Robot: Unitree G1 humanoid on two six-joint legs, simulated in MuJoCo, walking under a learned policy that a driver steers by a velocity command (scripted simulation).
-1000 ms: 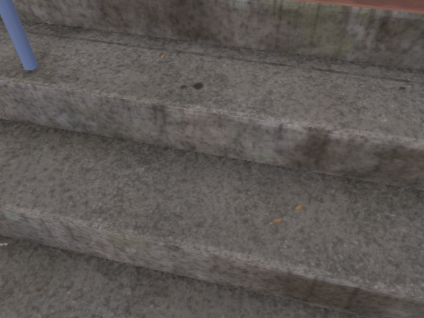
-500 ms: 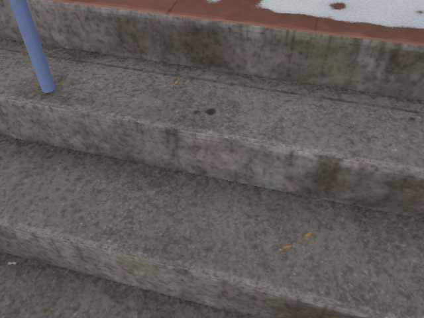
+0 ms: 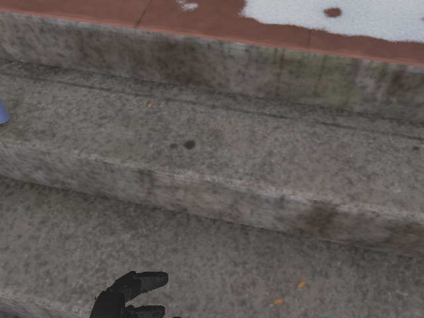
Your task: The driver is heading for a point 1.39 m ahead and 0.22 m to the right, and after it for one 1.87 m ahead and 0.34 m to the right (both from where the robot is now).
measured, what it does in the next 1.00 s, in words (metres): climbs: left foot 0.17 m higher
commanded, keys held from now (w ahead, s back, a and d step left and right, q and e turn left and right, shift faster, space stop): w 1.00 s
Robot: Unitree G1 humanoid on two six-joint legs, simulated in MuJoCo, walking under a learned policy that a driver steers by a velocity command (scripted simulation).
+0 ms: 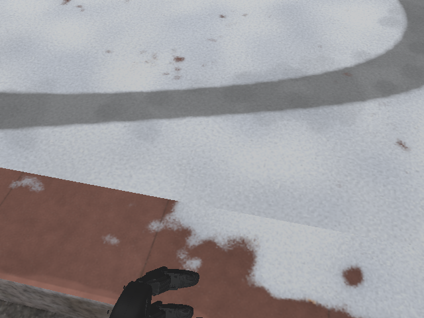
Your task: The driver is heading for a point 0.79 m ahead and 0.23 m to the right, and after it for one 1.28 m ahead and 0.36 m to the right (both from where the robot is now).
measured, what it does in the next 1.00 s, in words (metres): climbs, turning right: right foot 0.17 m higher, then left foot 0.17 m higher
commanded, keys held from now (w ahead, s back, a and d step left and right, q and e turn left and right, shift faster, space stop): w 0.30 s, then w+e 0.70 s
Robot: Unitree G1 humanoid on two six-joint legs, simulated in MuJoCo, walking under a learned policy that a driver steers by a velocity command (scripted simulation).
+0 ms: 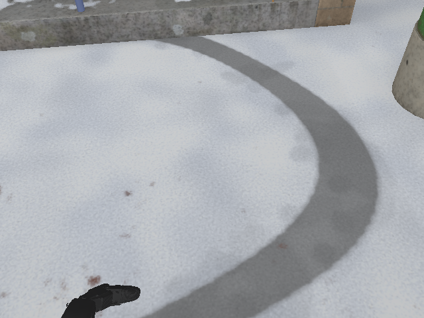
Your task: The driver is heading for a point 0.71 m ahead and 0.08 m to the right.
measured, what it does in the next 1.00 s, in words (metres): walks ahead, turning right: right foot, then left foot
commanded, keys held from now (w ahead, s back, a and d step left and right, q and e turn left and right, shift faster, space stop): w+e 0.30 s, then w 0.54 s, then no key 0.16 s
